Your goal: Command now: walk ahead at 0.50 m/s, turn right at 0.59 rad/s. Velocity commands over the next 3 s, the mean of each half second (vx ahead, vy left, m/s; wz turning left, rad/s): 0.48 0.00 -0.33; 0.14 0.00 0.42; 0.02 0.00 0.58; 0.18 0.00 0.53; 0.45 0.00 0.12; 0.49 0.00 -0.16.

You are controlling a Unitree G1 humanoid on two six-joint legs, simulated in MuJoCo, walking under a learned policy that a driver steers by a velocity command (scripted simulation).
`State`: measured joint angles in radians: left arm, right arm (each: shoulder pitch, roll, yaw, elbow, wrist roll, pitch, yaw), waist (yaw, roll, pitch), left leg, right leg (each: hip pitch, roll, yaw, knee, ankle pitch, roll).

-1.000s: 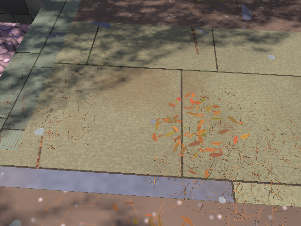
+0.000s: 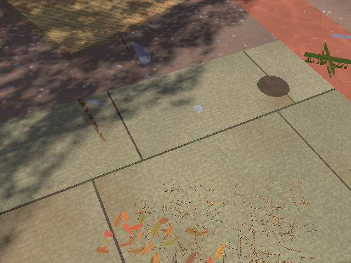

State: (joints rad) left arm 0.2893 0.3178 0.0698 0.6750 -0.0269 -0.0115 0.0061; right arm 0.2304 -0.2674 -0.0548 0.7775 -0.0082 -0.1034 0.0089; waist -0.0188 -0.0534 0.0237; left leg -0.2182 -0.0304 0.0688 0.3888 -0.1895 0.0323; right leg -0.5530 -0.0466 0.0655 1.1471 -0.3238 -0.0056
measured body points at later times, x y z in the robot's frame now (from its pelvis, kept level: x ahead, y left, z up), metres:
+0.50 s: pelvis +0.27 -0.08 +0.00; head +0.30 -0.09 +0.45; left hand +0.45 +0.16 -0.10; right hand +0.31 -0.37 -0.13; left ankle +0.26 +0.09 -0.65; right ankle +0.29 -0.16 -0.74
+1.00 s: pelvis +0.42 -0.06 -0.01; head +0.48 -0.04 +0.44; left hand +0.57 +0.23 -0.12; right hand +0.59 -0.33 -0.10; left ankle +0.50 +0.02 -0.74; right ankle +0.42 -0.22 -0.67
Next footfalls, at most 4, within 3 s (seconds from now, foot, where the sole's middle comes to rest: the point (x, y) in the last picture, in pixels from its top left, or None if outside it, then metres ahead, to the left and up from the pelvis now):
0.32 right None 0.33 -0.17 -0.78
0.80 left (169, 249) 0.54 0.02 -0.78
1.24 right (229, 247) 0.54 -0.21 -0.78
1.66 left None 0.42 0.03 -0.78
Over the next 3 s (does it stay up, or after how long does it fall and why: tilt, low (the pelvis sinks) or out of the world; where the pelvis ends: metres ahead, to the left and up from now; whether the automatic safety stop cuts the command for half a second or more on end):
stays up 0.88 0.30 0.00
